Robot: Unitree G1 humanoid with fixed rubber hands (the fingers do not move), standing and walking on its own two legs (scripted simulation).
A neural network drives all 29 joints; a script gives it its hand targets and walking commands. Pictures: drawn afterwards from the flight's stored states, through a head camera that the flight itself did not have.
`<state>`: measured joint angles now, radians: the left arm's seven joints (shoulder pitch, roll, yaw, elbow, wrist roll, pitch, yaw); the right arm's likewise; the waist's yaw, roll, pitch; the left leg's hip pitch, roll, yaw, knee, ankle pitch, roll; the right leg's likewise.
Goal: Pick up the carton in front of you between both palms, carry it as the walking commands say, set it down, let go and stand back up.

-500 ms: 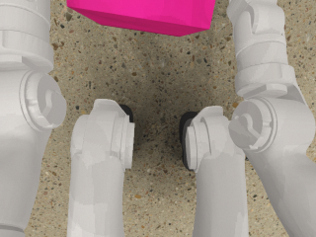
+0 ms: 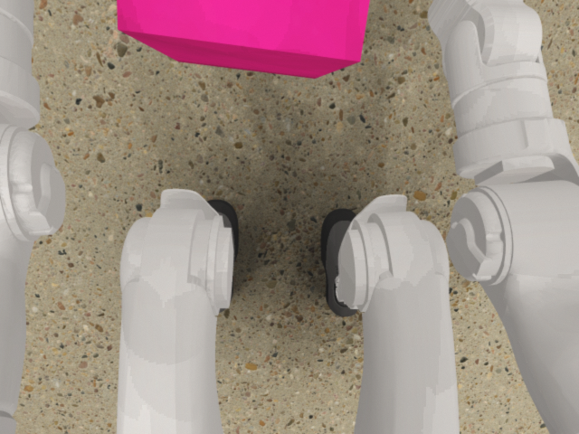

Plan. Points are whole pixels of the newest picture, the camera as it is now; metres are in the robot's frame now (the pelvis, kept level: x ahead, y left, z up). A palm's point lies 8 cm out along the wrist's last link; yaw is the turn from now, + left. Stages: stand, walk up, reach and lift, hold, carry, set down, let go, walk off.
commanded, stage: set down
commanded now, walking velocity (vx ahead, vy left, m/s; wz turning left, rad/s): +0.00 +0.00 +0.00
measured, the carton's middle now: out of the picture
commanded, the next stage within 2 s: let go in 0.86 s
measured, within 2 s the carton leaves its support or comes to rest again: neither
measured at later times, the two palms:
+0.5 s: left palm out of the picture +0.58 +0.27 +0.03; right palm out of the picture +0.57 -0.12 +0.03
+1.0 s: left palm out of the picture +0.56 +0.28 +0.17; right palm out of the picture +0.56 -0.12 +0.16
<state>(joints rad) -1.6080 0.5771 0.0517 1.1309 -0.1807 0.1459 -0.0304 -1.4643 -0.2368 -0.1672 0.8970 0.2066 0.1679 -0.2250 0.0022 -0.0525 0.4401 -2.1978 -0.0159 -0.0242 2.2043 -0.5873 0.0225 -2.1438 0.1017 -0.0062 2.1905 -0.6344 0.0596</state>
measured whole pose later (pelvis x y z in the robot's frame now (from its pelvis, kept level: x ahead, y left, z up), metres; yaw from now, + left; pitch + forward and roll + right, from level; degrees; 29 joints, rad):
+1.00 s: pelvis +0.04 +0.01 +0.27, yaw +3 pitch +45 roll -2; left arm -1.28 0.42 0.34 0.99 0.14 0.19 -0.12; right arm -1.10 -0.10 -0.35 0.70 -0.08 0.23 -0.12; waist -0.02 -0.02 0.01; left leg -1.58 -0.05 -0.04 1.10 -0.30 0.02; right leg -1.54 0.05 0.05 1.09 -0.34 0.04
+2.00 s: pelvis +0.13 -0.01 +0.40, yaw +4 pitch -3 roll +0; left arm 0.22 0.21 0.05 0.44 0.01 0.10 -0.08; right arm 0.22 -0.21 -0.04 0.43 -0.01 0.10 0.07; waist 0.00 -0.01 0.08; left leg -0.13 -0.03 -0.05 0.43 -0.25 0.00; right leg -0.11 0.03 0.06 0.45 -0.29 -0.02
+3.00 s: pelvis +0.12 -0.01 +0.39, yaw +5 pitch -3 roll +0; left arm 0.22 0.30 0.05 0.77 0.01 -0.01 0.03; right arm 0.18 -0.29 -0.05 0.82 -0.02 -0.02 -0.03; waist 0.00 0.00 0.03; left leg -0.18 -0.03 -0.06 0.49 -0.27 0.00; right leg -0.13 0.02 0.02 0.47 -0.30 -0.01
